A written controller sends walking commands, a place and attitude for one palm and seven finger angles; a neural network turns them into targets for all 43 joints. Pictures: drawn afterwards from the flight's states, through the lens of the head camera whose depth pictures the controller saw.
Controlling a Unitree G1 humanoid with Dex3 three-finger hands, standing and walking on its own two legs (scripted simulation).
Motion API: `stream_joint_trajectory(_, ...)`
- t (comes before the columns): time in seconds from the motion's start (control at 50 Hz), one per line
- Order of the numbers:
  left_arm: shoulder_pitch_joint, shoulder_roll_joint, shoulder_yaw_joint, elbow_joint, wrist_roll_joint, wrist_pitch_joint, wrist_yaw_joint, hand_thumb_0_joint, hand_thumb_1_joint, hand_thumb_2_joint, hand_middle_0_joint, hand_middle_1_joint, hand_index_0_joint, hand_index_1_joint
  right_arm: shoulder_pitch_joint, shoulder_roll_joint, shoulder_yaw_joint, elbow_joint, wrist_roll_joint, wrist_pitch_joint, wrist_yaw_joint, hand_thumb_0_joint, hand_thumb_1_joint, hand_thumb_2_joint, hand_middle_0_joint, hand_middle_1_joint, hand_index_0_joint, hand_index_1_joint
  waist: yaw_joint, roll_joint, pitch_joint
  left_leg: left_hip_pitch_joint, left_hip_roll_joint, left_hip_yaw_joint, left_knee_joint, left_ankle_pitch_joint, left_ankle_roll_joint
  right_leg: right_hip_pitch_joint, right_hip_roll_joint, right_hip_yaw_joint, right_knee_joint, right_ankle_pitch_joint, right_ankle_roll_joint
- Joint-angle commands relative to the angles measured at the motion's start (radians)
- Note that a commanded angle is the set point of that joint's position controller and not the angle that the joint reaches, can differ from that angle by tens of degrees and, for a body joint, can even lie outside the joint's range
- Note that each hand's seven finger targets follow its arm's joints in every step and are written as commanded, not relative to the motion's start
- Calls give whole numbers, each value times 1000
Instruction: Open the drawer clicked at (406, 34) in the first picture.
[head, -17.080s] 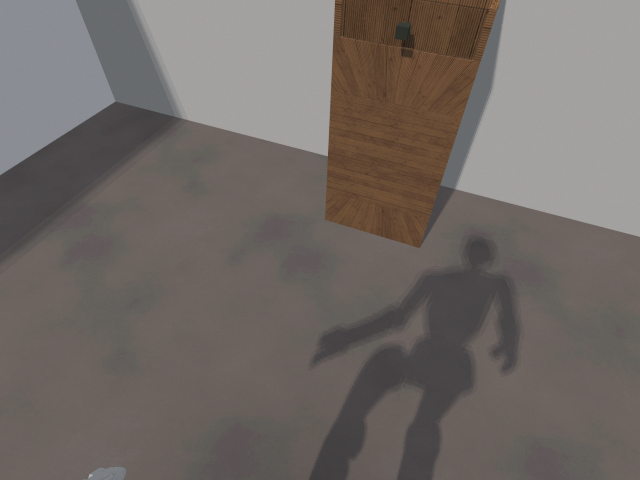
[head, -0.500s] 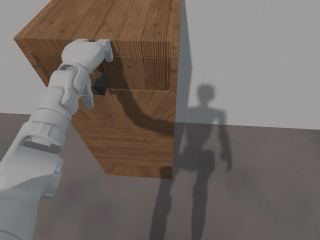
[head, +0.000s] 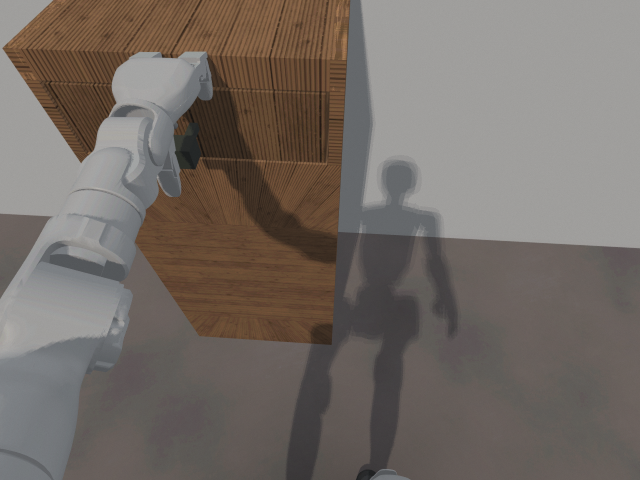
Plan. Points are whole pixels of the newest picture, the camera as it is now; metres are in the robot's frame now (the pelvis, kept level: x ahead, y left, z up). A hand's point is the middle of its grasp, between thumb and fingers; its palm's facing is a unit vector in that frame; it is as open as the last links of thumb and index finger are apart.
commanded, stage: lower the fingers behind the handle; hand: left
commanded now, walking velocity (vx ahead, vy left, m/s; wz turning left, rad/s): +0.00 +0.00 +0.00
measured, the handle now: (187, 143) +0.55 +0.18 +0.10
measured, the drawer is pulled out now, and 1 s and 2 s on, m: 0.00 0.00 0.00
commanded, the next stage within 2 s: close the thumb around the handle in 1.04 s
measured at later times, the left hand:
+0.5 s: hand (190, 168) +0.51 +0.18 +0.09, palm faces -0.02 +0.00 -1.00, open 13.7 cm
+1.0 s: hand (192, 168) +0.51 +0.17 +0.09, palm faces -0.02 +0.00 -1.00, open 13.6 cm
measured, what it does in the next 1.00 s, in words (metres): stands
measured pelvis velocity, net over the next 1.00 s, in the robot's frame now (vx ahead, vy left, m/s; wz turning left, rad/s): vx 0.01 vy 0.01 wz -0.01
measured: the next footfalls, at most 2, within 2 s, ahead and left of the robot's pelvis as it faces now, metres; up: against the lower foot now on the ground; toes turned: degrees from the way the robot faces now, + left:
none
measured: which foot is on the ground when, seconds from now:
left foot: down 0.00-1.00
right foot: down 0.00-1.00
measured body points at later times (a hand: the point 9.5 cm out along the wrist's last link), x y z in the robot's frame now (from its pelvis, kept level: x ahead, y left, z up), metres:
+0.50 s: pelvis +0.00 +0.00 -0.01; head +0.09 -0.02 +0.43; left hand +0.51 +0.17 +0.14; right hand +0.01 -0.28 -0.14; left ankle -0.03 +0.11 -0.72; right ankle +0.07 -0.11 -0.72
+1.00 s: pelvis +0.01 +0.01 -0.01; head +0.09 -0.01 +0.44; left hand +0.51 +0.17 +0.14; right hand +0.07 -0.27 -0.14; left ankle -0.03 +0.11 -0.72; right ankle +0.07 -0.11 -0.72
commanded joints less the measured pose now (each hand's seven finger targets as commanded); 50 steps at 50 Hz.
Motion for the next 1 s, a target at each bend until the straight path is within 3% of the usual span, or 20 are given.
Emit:
stream_joint_trajectory(0.0, -362, 121, 11, -36, 14, -9, -30, 0, -500, 300, -300, -1200, -300, -1200, 74, -155, -46, -83, 3, -24, -18, 0, -900, -900, 200, 300, 200, 300, -75, -73, -203, -71, -15, -26, -106, 2, 21, 231, 41, 61, -76, -82, -13)
stream_joint_trajectory(0.12, -324, 132, -1, -10, 10, -27, -45, 0, -500, 300, -300, -1200, -300, -1200, 86, -156, -41, -96, 11, -38, -27, 0, -900, -900, 200, 300, 200, 300, -84, -82, -190, -121, -17, -15, -88, -66, 25, 205, 38, 75, -78, -143, -5)
stream_joint_trajectory(0.16, -366, 156, 28, -81, -10, -70, -45, 0, -500, 300, -300, -1200, -300, -1200, 94, -157, -44, -106, 9, -48, -30, 0, -900, -900, 200, 300, 200, 300, -88, -73, -206, -127, -20, -19, -78, -87, 28, 198, 37, 82, -71, -156, -2)
stream_joint_trajectory(0.2, -433, 269, 127, -203, -25, -148, -22, 0, -500, 300, -300, -1200, -300, -1200, 100, -154, -52, -121, 2, -62, -40, 0, -900, -900, 200, 300, 200, 300, -72, -69, -313, -124, -25, -27, -58, -67, 36, 263, 31, 102, -52, -135, -1)
stream_joint_trajectory(0.24, -458, 334, 188, -309, -16, -208, 43, 0, -500, 300, -300, -1200, -300, -1200, 111, -131, -61, -137, -9, -78, -41, 0, -900, -900, 200, 300, 200, 300, -33, 14, -461, -89, -33, -30, -44, 7, 39, 337, 33, 114, -22, -66, -8)
stream_joint_trajectory(0.26, -406, 296, 162, -254, -11, -192, 67, 0, -500, 300, -300, -1200, -300, -1200, 115, -125, -63, -130, -10, -78, -37, 0, -900, -900, 200, 300, 200, 300, -34, 23, -454, -84, -33, -27, -42, 27, 36, 338, 36, 108, -19, -42, -10)
stream_joint_trajectory(0.32, -361, 203, 110, -168, -18, -151, 114, 0, -500, 300, -300, -1200, -300, -1200, 135, -138, -67, -95, -4, -81, -26, 0, -900, -900, 200, 300, 200, 300, -67, -66, -362, -92, -19, -30, -48, 35, 31, 269, 46, 88, -42, -37, 1)
stream_joint_trajectory(0.36, -408, 231, 125, -171, -4, -131, 145, 0, -500, 300, -300, -1200, -300, -1200, 138, -147, -67, -78, -3, -81, -23, 0, -900, -900, 200, 300, 200, 300, -71, -45, -353, -91, -22, -31, -57, 19, 32, 248, 47, 89, -47, -59, 0)
stream_joint_trajectory(0.42, -466, 291, 168, -239, 29, -133, 180, 0, -500, 300, -300, -1200, -300, -1200, 144, -140, -76, -72, -14, -81, -20, 0, -900, -900, 200, 300, 200, 300, -53, 42, -470, -44, -27, -31, -44, 103, 33, 290, 51, 90, -23, 14, -9)
stream_joint_trajectory(0.44, -460, 271, 160, -240, 38, -129, 190, 0, -500, 300, -300, -1200, -300, -1200, 146, -135, -80, -69, -19, -79, -18, 0, -900, -900, 200, 300, 200, 300, -56, 48, -485, -22, -25, -31, -38, 141, 31, 288, 54, 83, -14, 50, -12)
stream_joint_trajectory(0.48, -427, 219, 136, -203, 40, -105, 203, 0, -500, 300, -300, -1200, -300, -1200, 146, -131, -83, -58, -22, -74, -10, 0, -900, -900, 200, 300, 200, 300, -58, 52, -454, 0, -20, -34, -35, 189, 25, 264, 58, 69, -10, 82, -14)
stream_joint_trajectory(0.52, -392, 214, 138, -143, 32, -76, 209, 0, -500, 300, -300, -1200, -300, -1200, 145, -138, -77, -48, -19, -65, -8, 0, -900, -900, 200, 300, 200, 300, -65, -12, -407, -32, -19, -33, -43, 186, 25, 270, 59, 63, -17, 91, -8)
stream_joint_trajectory(0.6, -369, 235, 156, -110, 37, -43, 207, 0, -500, 300, -300, -1200, -300, -1200, 120, -143, -72, -49, -17, -50, -9, 0, -900, -900, 200, 300, 200, 300, -56, -22, -375, -45, -19, -24, -53, 192, 26, 287, 56, 61, -21, 98, -10)
stream_joint_trajectory(0.64, -363, 170, 104, -109, 35, -32, 199, 0, -500, 300, -300, -1200, -300, -1200, 110, -136, -71, -58, -14, -47, -8, 0, -900, -900, 200, 300, 200, 300, -62, -14, -347, -33, -17, -25, -60, 173, 22, 255, 56, 53, -23, 73, -9)
stream_joint_trajectory(0.7, -377, 225, 144, -107, 40, -32, 194, 0, -500, 300, -300, -1200, -300, -1200, 101, -142, -67, -63, -16, -44, -14, 0, -900, -900, 200, 300, 200, 300, -58, -28, -355, -38, -19, -25, -60, 170, 25, 280, 54, 59, -21, 73, -9)
stream_joint_trajectory(0.74, -371, 174, 102, -113, 42, -33, 189, 0, -500, 300, -300, -1200, -300, -1200, 95, -132, -66, -74, -16, -44, -14, 0, -900, -900, 200, 300, 200, 300, -60, -19, -346, -27, -20, -27, -62, 165, 23, 262, 55, 53, -18, 63, -11)
stream_joint_trajectory(0.78, -361, 188, 120, -127, 46, -41, 187, 0, -500, 300, -300, -1200, -300, -1200, 93, -133, -67, -80, -17, -46, -14, 0, -900, -900, 200, 300, 200, 300, -51, -14, -365, -15, -18, -28, -58, 177, 21, 267, 55, 54, -11, 72, -12)
stream_joint_trajectory(0.82, -371, 139, 81, -123, 39, -43, 183, 0, -500, 300, -300, -1200, -300, -1200, 92, -130, -67, -82, -18, -47, -13, 0, -900, -900, 200, 300, 200, 300, -66, -16, -342, -8, -16, -33, -56, 170, 20, 238, 56, 50, -14, 59, -11)
stream_joint_trajectory(0.86, -363, 200, 131, -118, 46, -46, 187, 0, -500, 300, -300, -1200, -300, -1200, 95, -136, -67, -80, -20, -49, -14, 0, -900, -900, 200, 300, 200, 300, -56, -26, -352, -22, -17, -32, -55, 157, 22, 256, 55, 56, -12, 51, -12)
stream_joint_trajectory(0.98, -369, 172, 106, -132, 42, -49, 184, 0, -500, 300, -300, -1200, -300, -1200, 97, -133, -67, -81, -19, -51, -13, 0, -900, -900, 200, 300, 200, 300, -60, -14, -347, -22, -17, -32, -53, 162, 19, 246, 55, 53, -10, 58, -12)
